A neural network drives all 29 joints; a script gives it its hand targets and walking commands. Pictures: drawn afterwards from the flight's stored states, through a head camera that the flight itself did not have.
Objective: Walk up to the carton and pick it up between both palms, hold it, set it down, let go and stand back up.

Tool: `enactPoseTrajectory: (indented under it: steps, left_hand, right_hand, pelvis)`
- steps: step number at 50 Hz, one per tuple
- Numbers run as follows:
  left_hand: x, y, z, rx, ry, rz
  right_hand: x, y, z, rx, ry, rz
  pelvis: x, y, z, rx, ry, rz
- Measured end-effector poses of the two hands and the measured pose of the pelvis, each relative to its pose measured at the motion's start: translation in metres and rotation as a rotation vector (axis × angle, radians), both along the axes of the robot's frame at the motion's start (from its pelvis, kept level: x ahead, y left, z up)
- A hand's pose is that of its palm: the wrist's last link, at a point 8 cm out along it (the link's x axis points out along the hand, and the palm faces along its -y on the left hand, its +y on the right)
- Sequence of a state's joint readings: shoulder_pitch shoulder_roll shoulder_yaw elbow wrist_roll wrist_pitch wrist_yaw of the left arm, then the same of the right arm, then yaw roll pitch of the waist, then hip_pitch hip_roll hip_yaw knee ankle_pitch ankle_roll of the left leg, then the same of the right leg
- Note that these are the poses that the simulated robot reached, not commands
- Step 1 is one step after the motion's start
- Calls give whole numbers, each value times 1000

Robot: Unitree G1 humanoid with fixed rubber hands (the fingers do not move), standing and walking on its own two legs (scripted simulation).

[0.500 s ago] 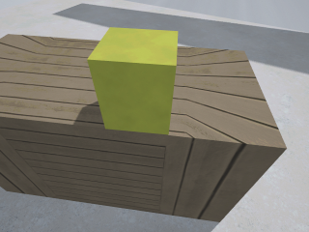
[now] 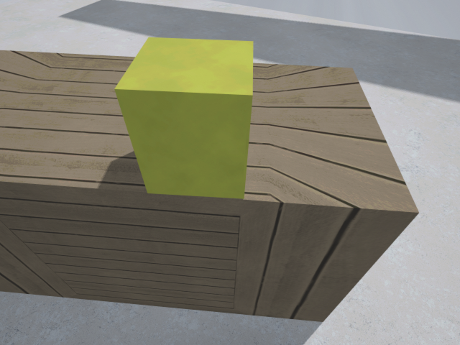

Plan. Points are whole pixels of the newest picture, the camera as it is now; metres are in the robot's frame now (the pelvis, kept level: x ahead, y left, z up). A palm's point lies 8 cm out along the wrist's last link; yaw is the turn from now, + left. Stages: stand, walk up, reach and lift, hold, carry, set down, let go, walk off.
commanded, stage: walk up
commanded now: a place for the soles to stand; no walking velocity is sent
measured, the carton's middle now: (197, 120) +0.53 +0.06 +0.13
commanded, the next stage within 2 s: none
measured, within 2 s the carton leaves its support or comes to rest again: neither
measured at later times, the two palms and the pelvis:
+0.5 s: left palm out of the picture +0.10 +0.40 -0.17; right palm out of the picture +0.06 -0.13 -0.15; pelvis +0.06 +0.13 -0.04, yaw -8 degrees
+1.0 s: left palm (55, 325) +0.22 +0.34 -0.13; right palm out of the picture +0.06 -0.09 -0.14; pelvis +0.10 +0.15 +0.00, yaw -13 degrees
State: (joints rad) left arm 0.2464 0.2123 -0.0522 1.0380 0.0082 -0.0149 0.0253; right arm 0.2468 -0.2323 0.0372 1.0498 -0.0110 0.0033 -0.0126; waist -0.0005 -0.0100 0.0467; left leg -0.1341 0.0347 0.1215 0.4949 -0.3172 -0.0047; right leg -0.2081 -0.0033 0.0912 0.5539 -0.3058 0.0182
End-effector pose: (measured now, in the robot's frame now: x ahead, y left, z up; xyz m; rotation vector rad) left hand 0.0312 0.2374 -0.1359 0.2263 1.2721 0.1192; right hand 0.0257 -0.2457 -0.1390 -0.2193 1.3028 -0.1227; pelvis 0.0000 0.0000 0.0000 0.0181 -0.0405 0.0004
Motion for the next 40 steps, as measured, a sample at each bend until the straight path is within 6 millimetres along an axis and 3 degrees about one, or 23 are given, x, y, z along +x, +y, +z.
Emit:
enactPoseTrajectory:
  steps: [4,7,13,17,20,23,28,31,35,40]
  left_hand:
    - [-1,1,1,5,-4,-7]
    - [-14,11,3,30,12,18]
    - [-62,62,10,100,155,72]
    - [-64,105,0,110,193,88]
    - [-33,139,-24,101,181,39]
    - [25,159,-40,84,97,-32]
    - [127,160,-20,57,-109,-160]
    - [169,152,-2,38,-184,-221]
    - [198,144,9,34,-197,-273]
    - [205,133,5,25,-158,-287]
  right_hand:
    - [-4,-1,-2,1,9,7]
    - [-3,-6,-5,-18,17,31]
    - [26,8,-2,-52,-32,53]
    - [53,37,1,-72,-83,59]
    - [62,65,-4,-86,-135,4]
    - [46,94,-14,-85,-118,-86]
    - [20,135,-13,-39,-69,-211]
    - [10,154,-13,-12,-47,-237]
    - [2,170,-17,12,-12,-261]
    - [4,173,-22,38,17,-271]
  pelvis:
    - [0,1,-1,-2,2,-11]
    - [2,11,-5,-17,17,-28]
    - [9,47,-8,-43,18,-58]
    - [23,79,-17,-53,-5,-71]
    - [39,107,-33,-30,-32,-77]
    - [51,125,-42,-10,-53,-121]
    - [64,144,-30,-10,-75,-167]
    - [71,153,-21,-8,-63,-185]
    - [77,160,-16,-5,-41,-210]
    - [81,157,-17,-14,-26,-241]
